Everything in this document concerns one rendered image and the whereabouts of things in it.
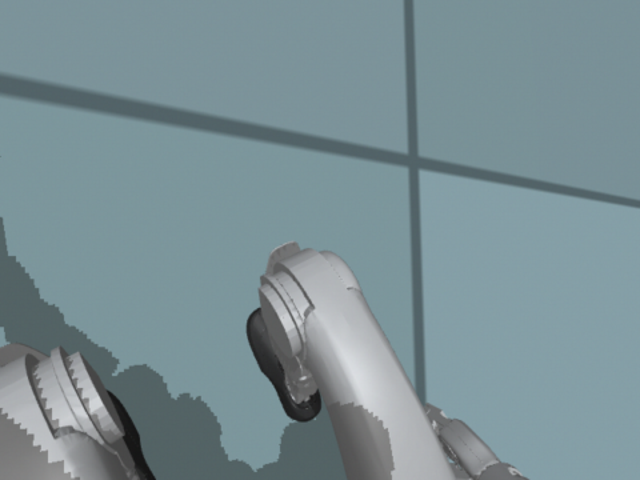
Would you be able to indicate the right robot hand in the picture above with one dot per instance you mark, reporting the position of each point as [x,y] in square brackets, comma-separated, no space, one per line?
[462,445]

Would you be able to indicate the right robot arm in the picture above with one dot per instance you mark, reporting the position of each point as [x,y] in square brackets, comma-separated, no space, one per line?
[502,471]

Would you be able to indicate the left robot foot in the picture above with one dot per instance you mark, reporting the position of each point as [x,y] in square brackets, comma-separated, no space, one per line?
[132,440]

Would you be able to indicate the right robot foot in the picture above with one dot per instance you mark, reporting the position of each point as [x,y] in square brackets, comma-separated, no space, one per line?
[270,365]

